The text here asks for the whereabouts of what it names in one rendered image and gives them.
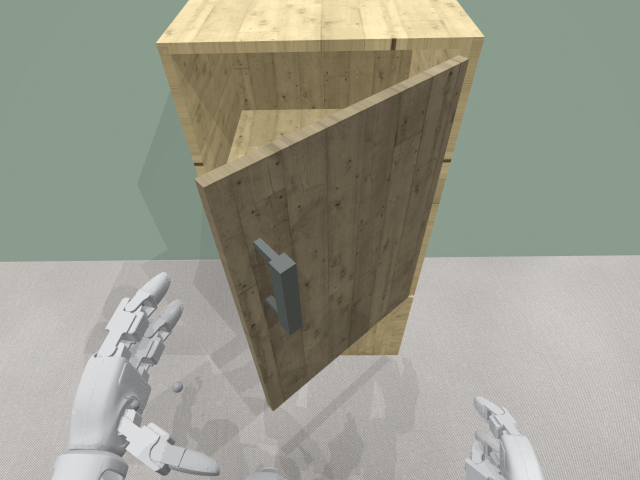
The handle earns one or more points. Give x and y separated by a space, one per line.
286 303

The robot left forearm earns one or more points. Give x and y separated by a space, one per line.
89 465

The left robot hand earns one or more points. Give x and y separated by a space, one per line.
117 374

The cupboard door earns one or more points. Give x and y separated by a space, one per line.
347 198

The right robot hand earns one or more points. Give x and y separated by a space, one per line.
513 459

